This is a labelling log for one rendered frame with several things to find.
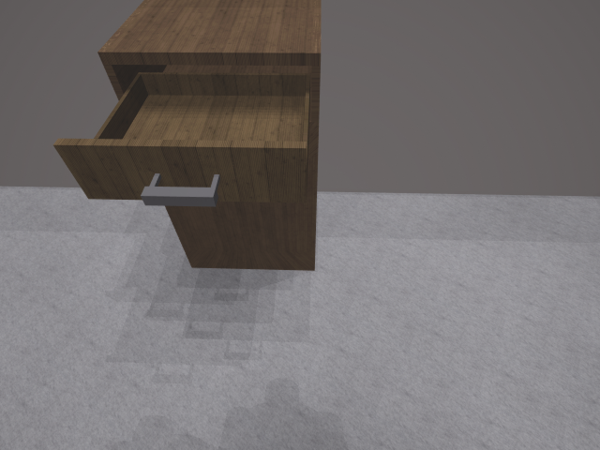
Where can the drawer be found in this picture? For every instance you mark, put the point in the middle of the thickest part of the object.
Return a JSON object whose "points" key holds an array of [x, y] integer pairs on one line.
{"points": [[250, 128]]}

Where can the cabinet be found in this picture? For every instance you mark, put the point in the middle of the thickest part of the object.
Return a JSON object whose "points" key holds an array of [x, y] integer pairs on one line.
{"points": [[231, 36]]}

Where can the handle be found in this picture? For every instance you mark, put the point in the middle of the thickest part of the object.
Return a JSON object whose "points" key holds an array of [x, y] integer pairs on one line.
{"points": [[180, 196]]}

